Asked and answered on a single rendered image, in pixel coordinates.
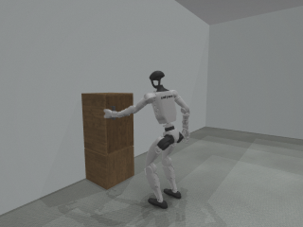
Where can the right robot hand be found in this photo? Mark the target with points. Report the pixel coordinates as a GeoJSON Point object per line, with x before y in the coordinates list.
{"type": "Point", "coordinates": [185, 133]}

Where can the robot left upper arm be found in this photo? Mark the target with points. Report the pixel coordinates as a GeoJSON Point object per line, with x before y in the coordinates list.
{"type": "Point", "coordinates": [148, 98]}

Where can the robot right upper arm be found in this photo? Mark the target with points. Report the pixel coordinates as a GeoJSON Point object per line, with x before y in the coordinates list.
{"type": "Point", "coordinates": [180, 102]}

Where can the cupboard door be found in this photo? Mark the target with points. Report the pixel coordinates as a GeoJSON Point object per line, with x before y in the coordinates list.
{"type": "Point", "coordinates": [120, 132]}

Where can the handle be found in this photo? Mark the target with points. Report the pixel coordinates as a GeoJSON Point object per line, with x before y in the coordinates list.
{"type": "Point", "coordinates": [113, 109]}

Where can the left robot shin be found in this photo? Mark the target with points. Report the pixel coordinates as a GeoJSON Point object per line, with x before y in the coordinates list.
{"type": "Point", "coordinates": [154, 183]}

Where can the robot left forearm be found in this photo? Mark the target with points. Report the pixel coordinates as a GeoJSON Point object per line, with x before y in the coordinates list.
{"type": "Point", "coordinates": [122, 113]}

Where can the robot right forearm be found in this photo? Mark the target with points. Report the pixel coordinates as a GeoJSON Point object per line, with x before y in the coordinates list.
{"type": "Point", "coordinates": [185, 120]}

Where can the robot left foot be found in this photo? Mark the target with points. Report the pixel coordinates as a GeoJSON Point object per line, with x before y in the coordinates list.
{"type": "Point", "coordinates": [156, 202]}

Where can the left robot hand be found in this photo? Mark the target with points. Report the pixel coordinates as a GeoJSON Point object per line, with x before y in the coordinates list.
{"type": "Point", "coordinates": [107, 113]}

